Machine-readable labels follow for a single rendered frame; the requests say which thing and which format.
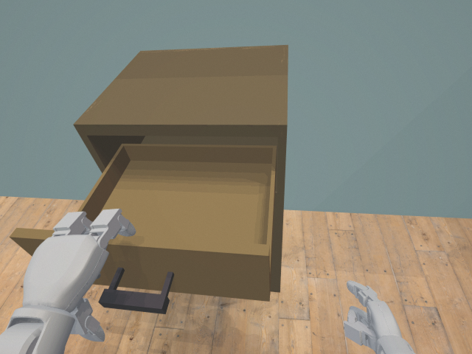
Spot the cabinet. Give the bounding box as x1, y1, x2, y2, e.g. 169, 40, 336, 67
73, 45, 288, 293

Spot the robot right hand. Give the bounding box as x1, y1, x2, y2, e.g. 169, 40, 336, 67
344, 280, 402, 351

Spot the handle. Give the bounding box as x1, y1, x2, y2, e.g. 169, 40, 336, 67
99, 268, 174, 314

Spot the drawer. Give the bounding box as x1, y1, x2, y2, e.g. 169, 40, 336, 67
10, 144, 277, 302

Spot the robot left hand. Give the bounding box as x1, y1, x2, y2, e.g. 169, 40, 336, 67
22, 209, 136, 341

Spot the robot left forearm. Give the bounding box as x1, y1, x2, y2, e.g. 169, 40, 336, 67
0, 305, 75, 354

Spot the robot right forearm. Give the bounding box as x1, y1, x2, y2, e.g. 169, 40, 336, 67
375, 335, 415, 354

